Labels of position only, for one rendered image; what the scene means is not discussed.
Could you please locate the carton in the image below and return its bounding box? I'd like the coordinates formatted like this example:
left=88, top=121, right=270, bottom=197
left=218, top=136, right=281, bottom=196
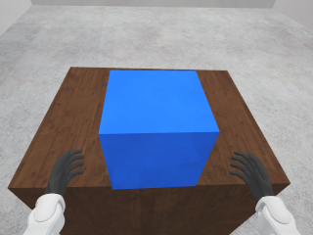
left=98, top=70, right=220, bottom=190

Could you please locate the right robot forearm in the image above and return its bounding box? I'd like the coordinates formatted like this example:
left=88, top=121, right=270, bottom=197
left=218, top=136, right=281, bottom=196
left=255, top=196, right=301, bottom=235

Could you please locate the robot left hand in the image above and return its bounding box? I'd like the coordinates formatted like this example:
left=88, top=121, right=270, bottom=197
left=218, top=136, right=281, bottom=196
left=45, top=149, right=84, bottom=197

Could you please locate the pedestal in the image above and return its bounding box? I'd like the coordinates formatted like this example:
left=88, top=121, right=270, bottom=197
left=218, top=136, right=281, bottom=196
left=8, top=67, right=291, bottom=235

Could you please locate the robot right hand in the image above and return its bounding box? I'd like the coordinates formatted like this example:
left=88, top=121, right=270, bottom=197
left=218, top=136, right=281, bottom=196
left=229, top=151, right=275, bottom=202

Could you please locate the left robot forearm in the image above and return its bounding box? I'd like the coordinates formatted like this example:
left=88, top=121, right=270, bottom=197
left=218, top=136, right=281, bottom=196
left=23, top=193, right=66, bottom=235

